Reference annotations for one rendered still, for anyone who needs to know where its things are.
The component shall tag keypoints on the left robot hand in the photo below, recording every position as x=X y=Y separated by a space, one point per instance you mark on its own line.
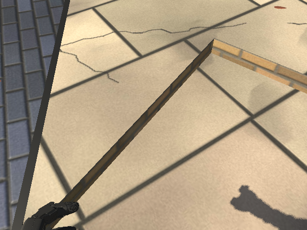
x=49 y=213

